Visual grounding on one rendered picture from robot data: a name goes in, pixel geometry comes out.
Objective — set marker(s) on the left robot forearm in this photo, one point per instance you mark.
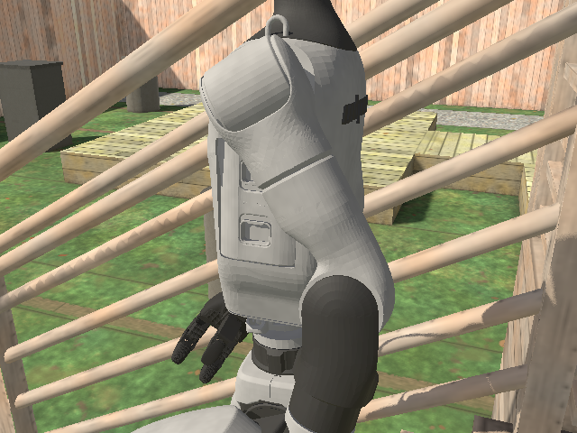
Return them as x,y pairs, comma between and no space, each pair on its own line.
335,369

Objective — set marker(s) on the right robot thigh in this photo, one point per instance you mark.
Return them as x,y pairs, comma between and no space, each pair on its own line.
234,402

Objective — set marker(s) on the robot left upper arm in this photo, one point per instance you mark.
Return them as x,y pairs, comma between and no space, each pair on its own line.
261,102

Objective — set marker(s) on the robot right upper arm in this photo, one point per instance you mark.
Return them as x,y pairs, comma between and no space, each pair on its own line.
359,188

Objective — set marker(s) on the robot right hand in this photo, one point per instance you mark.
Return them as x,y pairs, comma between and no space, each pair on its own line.
231,329

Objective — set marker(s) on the humanoid robot torso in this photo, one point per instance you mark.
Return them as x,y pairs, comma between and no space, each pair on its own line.
263,271

